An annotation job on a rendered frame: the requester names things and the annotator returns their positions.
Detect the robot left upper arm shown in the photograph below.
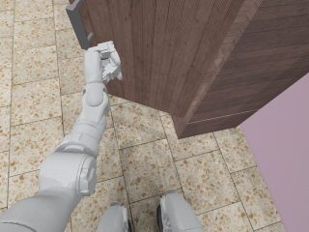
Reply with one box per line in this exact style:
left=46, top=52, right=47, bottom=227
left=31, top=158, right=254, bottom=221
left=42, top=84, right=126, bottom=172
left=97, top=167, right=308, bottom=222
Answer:
left=0, top=152, right=98, bottom=232

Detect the left robot thigh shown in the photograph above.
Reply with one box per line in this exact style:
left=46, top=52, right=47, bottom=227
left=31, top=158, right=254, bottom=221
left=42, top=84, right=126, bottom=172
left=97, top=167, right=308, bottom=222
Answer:
left=96, top=205, right=128, bottom=232

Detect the robot thigh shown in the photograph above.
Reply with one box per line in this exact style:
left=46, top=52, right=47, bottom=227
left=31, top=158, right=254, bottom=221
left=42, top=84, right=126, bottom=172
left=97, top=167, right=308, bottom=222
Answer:
left=96, top=205, right=128, bottom=232
left=159, top=192, right=206, bottom=232

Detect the handle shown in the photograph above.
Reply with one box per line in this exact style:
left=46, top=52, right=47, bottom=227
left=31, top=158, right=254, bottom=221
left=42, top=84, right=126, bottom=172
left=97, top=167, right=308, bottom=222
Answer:
left=66, top=0, right=95, bottom=50

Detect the cupboard door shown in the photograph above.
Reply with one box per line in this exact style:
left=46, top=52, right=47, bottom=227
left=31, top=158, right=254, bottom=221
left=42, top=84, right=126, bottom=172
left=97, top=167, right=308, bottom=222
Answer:
left=69, top=0, right=245, bottom=118

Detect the right robot thigh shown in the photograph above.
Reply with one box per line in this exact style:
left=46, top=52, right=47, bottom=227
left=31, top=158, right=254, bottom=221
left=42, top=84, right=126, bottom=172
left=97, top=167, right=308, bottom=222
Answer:
left=159, top=192, right=206, bottom=232

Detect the left robot hand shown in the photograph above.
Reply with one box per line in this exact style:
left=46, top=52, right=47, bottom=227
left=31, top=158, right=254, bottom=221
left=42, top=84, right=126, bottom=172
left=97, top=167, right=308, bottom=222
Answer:
left=83, top=41, right=123, bottom=85

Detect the left robot forearm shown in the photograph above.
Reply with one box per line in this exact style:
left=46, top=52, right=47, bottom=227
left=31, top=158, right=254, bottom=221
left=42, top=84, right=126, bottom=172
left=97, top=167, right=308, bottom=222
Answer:
left=38, top=82, right=111, bottom=188

